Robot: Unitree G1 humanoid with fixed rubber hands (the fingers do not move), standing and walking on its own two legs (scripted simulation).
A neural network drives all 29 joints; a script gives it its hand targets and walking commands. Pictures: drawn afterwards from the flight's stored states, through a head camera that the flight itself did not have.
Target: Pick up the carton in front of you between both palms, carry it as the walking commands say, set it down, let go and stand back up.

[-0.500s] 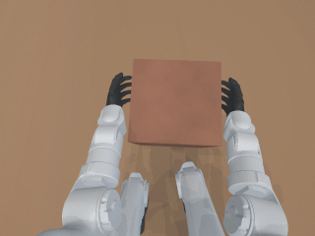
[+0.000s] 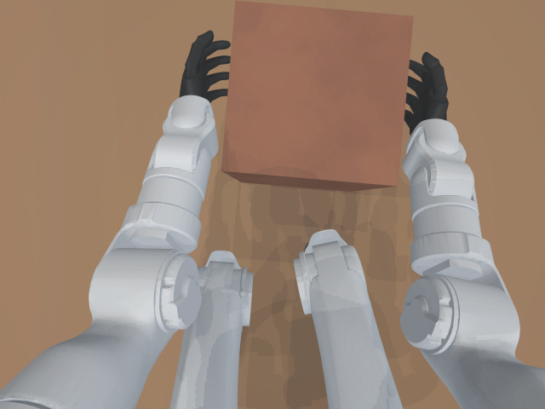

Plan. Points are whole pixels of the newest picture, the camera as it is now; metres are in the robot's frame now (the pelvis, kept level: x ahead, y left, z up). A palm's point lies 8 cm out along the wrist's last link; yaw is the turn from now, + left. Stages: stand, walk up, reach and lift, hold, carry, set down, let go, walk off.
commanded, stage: set down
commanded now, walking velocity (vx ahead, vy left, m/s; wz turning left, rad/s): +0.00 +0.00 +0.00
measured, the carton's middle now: (306, 119) +0.49 -0.11 -0.21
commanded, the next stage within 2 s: none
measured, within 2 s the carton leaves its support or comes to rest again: rests again in 0.90 s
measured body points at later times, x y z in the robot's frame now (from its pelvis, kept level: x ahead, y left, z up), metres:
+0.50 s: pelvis +0.00 +0.01 -0.06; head +0.34 -0.02 +0.23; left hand +0.55 +0.03 -0.22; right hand +0.47 -0.27 -0.21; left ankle +0.09 +0.12 -0.42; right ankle +0.13 -0.13 -0.42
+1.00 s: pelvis +0.00 +0.01 -0.07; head +0.35 -0.03 +0.21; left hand +0.55 +0.04 -0.24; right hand +0.46 -0.25 -0.25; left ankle +0.09 +0.11 -0.42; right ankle +0.13 -0.12 -0.42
